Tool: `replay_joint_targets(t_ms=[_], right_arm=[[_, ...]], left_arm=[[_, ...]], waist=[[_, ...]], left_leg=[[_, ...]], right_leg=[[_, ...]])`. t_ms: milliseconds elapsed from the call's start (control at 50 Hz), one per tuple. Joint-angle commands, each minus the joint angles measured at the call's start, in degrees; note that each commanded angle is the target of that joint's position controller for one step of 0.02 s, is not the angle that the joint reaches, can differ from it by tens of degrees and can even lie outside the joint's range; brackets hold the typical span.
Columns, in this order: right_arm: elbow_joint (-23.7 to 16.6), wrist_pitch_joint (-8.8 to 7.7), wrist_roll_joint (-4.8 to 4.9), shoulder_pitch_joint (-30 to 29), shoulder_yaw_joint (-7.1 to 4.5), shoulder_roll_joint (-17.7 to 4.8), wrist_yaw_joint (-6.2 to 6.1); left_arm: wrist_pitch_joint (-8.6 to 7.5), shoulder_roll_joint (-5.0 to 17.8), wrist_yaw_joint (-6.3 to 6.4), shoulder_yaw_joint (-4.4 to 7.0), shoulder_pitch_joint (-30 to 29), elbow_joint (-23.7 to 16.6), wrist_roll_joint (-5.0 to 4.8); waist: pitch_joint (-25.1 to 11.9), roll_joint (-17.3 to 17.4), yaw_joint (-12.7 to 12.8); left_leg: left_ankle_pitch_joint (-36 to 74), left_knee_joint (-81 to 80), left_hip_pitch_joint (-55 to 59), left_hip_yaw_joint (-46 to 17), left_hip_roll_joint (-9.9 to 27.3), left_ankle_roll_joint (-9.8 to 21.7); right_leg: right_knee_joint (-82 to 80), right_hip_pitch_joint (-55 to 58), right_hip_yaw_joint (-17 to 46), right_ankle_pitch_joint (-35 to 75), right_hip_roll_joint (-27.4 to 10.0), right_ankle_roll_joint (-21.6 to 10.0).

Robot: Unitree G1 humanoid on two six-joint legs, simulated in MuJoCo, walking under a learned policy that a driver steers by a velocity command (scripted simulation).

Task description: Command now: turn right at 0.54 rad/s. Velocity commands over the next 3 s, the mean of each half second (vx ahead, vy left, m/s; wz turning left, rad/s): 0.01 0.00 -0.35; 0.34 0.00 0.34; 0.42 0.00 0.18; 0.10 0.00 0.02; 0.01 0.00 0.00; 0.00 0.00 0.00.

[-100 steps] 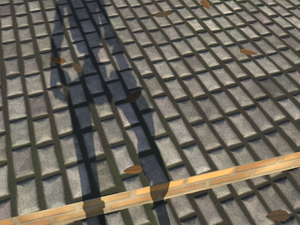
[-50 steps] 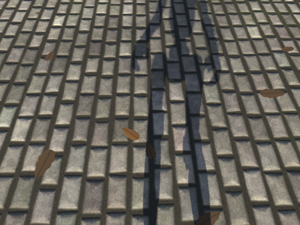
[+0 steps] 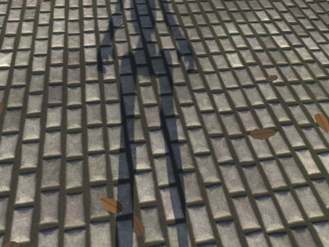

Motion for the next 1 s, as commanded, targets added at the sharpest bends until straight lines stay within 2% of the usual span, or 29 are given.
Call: replay_joint_targets(t_ms=[20, 120, 180, 220, 260, 280, 300, 320, 340, 360, 380, 400, 440, 460, 480, 520, 540, 600, 720, 760, 800, 820, 840, 860, 880, 900, 920, 940, 1000], right_arm=[[-6.06, -0.52, 0.35, -4.98, -1.05, -6.23, -0.8], [-5.17, 0.96, 0.6, -0.54, -2.78, -10.28, -1.14], [-4.79, 1.02, 1.09, -0.56, -3.53, -12.15, -0.21], [-4.28, 0.96, 2.06, -0.93, -3.6, -12.26, 0.34], [-3.45, 0.92, 3.45, -1.67, -3.25, -11.02, 0.71], [-1.93, 0.47, 3.1, 1.19, -2.57, -8.98, 0.98], [-3.34, -0.11, 0.21, 1.66, -0.96, -4.43, 1.56], [-5.31, -0.34, 0.05, -1.93, -0.64, -3.86, 1.33], [-5.15, 0.07, 0.97, -4.94, -1.83, -7.81, 1.07], [-4.65, 0.67, 1.75, -5.34, -2.07, -7.8, 1.14], [-3.23, 1.46, 1.58, -3.86, -2.3, -7.37, 0.83], [-2.68, 2.14, 1.0, -2.93, -2.61, -7.92, 0.52], [-1.49, 2.33, 0.93, -0.05, -2.66, -7.04, 0.4], [-0.11, 2.2, 1.1, 2.64, -2.32, -5.84, 0.63], [0.56, 1.98, 1.51, 3.28, -1.98, -5.14, 1.02], [-1.57, 1.21, 2.31, -2.0, -2.18, -7.17, 1.36], [-2.36, 0.81, 2.65, -3.67, -2.27, -7.72, 1.45], [-2.32, -0.46, 2.68, -4.03, -2.02, -6.69, 2.05], [-1.28, -1.45, 2.83, -1.18, -1.57, -5.3, 4.16], [-0.32, -1.46, 2.89, 1.73, -1.54, -5.07, 4.69], [2.66, -1.36, 2.92, 9.36, -2.41, -6.27, 4.55], [4.09, -1.47, 3.05, 15.73, -3.85, -9.95, 4.13], [2.46, -1.99, 2.55, 18.57, -5.36, -17.75, 3.66], [0.61, -3.25, 1.93, 16.71, -4.48, -15.54, 4.17], [-0.5, -4.02, 1.63, 13.69, -3.68, -12.72, 4.21], [-1.5, -4.19, 1.65, 11.46, -2.85, -10.29, 4.19], [-2.39, -3.97, 1.84, 9.62, -2.43, -9.49, 4.08], [-2.9, -3.77, 1.86, 8.76, -2.06, -8.82, 3.82], [-3.24, -4.03, 1.47, 10.13, -1.98, -8.78, 2.84]], left_arm=[[0.1, 2.37, 0.19, 0.49, -0.62, -4.26, -0.51], [-0.44, -0.61, -1.54, -1.56, -7.23, -8.43, -0.28], [-0.57, 0.56, -2.52, -1.48, -6.22, -8.6, -0.42], [-0.66, 0.87, -2.86, -1.27, -4.45, -8.1, -0.39], [-0.98, 1.07, -3.09, -0.95, -0.25, -6.05, -0.23], [-1.15, 3.2, -2.76, -0.36, 1.11, -5.82, 0.05], [-1.2, 8.36, -1.92, 0.63, 2.8, -6.76, 0.86], [-1.85, 7.7, -1.96, -0.12, 0.6, -7.69, 2.02], [-2.79, 4.1, -2.28, -1.04, 0.88, -7.5, 2.26], [-3.45, 2.74, -2.3, -1.58, -1.72, -7.05, 2.32], [-3.75, 3.13, -2.21, -1.46, -4.53, -7.29, 1.88], [-3.89, 2.81, -2.12, -1.68, -6.72, -7.42, 1.21], [-4.03, 1.23, -1.8, -2.4, -7.91, -6.92, 1.55], [-4.12, -1.2, -1.68, -3.12, -6.97, -5.78, 1.73], [-4.15, -1.24, -1.66, -3.01, -4.94, -4.37, 1.56], [-4.16, 3.82, -1.22, -1.31, -0.82, -2.04, 1.06], [-4.47, 4.57, -0.91, -0.98, 0.25, -1.3, 1.07], [-6.07, 4.92, -0.51, -0.35, 1.16, 0.38, 0.43], [-7.15, 6.62, -1.88, 0.76, -2.4, 1.53, -0.97], [-6.64, 6.83, -2.21, 0.89, -3.88, 1.73, -1.57], [-6.24, 4.71, -2.29, 0.27, -4.78, 1.88, -1.13], [-6.41, 1.17, -2.47, -0.87, -5.93, 1.24, -0.06], [-7.23, -1.94, -2.73, -2.01, -9.28, -2.88, 0.97], [-8.76, 0.79, -3.12, -1.55, -10.73, -3.78, -0.51], [-9.86, 3.01, -3.83, -1.11, -10.1, -3.45, -1.86], [-10.36, 3.88, -4.05, -0.95, -8.37, -2.35, -1.47], [-10.67, 4.01, -3.85, -0.81, -8.18, -1.88, 0.02], [-10.58, 4.33, -3.62, -0.49, -8.42, -1.77, 0.75], [-9.64, 2.89, -3.31, -0.58, -9.41, -1.36, 0.51]], waist=[[-0.65, 9.69, 0.65], [-2.01, 12.0, -3.49], [-2.99, 12.66, -3.21], [-3.58, 13.13, -1.97], [-4.08, 11.82, 1.01], [-5.76, 8.01, 1.42], [-10.16, -6.57, 0.31], [-10.17, -13.75, 1.62], [-10.03, -8.01, 4.28], [-7.47, -7.08, 2.9], [-5.87, -5.5, 1.77], [-4.39, -5.39, 1.02], [-4.83, -4.9, -0.58], [-6.69, -4.58, -0.88], [-5.99, -5.75, 0.17], [-1.33, -7.95, 3.41], [0.26, -7.03, 3.9], [1.83, -4.41, 3.87], [1.6, -3.68, 1.56], [1.1, -2.42, -0.59], [-0.28, 0.41, -3.81], [-1.56, 7.74, -5.98], [-0.96, 21.34, -5.65], [-0.94, 16.11, -5.59], [1.51, 13.03, -4.07], [2.28, 9.25, -2.48], [2.27, 6.39, -1.48], [2.25, 6.17, -0.64], [2.2, 7.18, -0.55]], left_leg=[[15.42, -9.44, 5.09, -7.92, 12.54, 10.65], [18.1, -8.06, 11.5, -5.11, 15.21, 12.25], [22.65, -6.8, 8.46, -4.19, 16.16, 12.77], [25.26, -4.83, 8.86, -4.8, 16.99, 12.37], [23.34, -0.13, 5.81, -2.58, 15.03, 9.4], [16.72, 3.95, 0.73, 0.18, 12.48, 5.8], [-7.08, 17.51, -10.81, 5.15, 7.29, 0.28], [-24.48, 25.76, -19.71, 3.11, 2.31, -3.39], [-23.77, 31.92, -18.73, -1.32, 3.99, -4.46], [-21.02, 33.72, -18.89, -2.52, 4.26, -4.51], [-18.14, 33.99, -18.77, -3.06, 4.42, -4.85], [-15.07, 34.5, -17.44, -3.35, 4.3, -5.5], [-10.75, 35.19, -12.73, -2.71, 3.2, -6.13], [-8.34, 32.38, -11.01, -2.52, 3.7, -6.2], [-6.93, 28.94, -10.94, -1.36, 3.65, -5.78], [-7.83, 27.11, -16.74, -0.26, 3.09, -4.04], [-8.21, 25.94, -19.29, -1.09, 3.52, -3.03], [-8.07, 22.59, -22.2, -2.54, 4.73, -0.53], [-6.97, 12.89, -10.68, 2.13, 4.3, 2.3], [-1.68, 7.0, -3.97, 4.68, 3.03, 3.32], [-2.36, 3.85, 7.37, 6.54, -0.27, 4.7], [-7.38, -1.2, 14.93, -3.02, 4.18, 7.54], [-21.28, -12.6, 21.35, -33.19, 17.44, 16.35], [-30.32, -18.58, 21.48, -45.05, 20.77, 20.63], [-29.02, -18.32, 20.47, -41.54, 20.25, 19.34], [-23.39, -17.03, 18.29, -35.72, 18.09, 17.21], [-16.66, -16.77, 15.55, -30.86, 15.82, 15.4], [-11.62, -17.41, 12.95, -27.02, 13.72, 14.09], [1.59, -18.69, 11.79, -18.87, 10.56, 12.65]], right_leg=[[7.31, -5.25, -1.7, 3.28, -3.44, 2.77], [-10.71, -1.09, -5.4, 1.71, -7.53, 3.78], [-18.75, 7.01, -8.51, 0.3, -6.44, 1.84], [-25.61, 10.9, -8.75, 1.74, -5.62, -0.33], [-40.79, 20.32, -9.72, 13.1, -3.95, -4.1], [-45.04, 29.19, -5.89, 20.94, -5.62, -5.87], [-42.92, 40.91, 10.3, 43.09, -19.46, -10.01], [-43.23, 37.26, 18.47, 46.76, -29.33, -20.9], [-44.94, 33.34, 16.26, 39.31, -27.0, -22.23], [-45.51, 30.75, 12.38, 33.56, -23.47, -19.5], [-45.92, 28.9, 9.75, 29.01, -20.74, -16.95], [-46.37, 25.98, 8.21, 29.11, -19.76, -16.09], [-46.74, 22.15, 5.13, 30.72, -17.67, -16.03], [-48.12, 22.92, 3.55, 22.08, -16.69, -15.59], [-50.47, 23.56, 3.65, 9.44, -16.12, -15.19], [-55.31, 26.12, 9.84, -6.41, -19.37, -16.17], [-56.69, 27.78, 12.1, -9.32, -21.16, -16.53], [-58.64, 31.75, 12.35, -8.78, -23.65, -16.66], [-58.68, 25.93, 2.24, -4.67, -21.76, -15.32], [-55.72, 22.8, -0.87, -6.15, -21.13, -14.16], [-45.98, 15.75, -5.81, -8.01, -17.83, -11.6], [-29.7, 9.3, -11.58, -2.82, -13.27, -8.47], [-6.65, -9.02, -13.12, -7.7, -4.1, -3.39], [2.86, -17.99, -2.71, -8.59, -4.32, -4.04], [5.52, -21.17, -0.92, -3.85, -7.3, -5.06], [4.28, -20.12, -1.07, 1.66, -9.0, -5.35], [0.5, -17.35, -0.91, 5.98, -10.0, -5.06], [-3.44, -13.64, -0.94, 9.4, -10.4, -4.49], [-11.95, -10.49, -2.99, 17.76, -8.84, -2.19]])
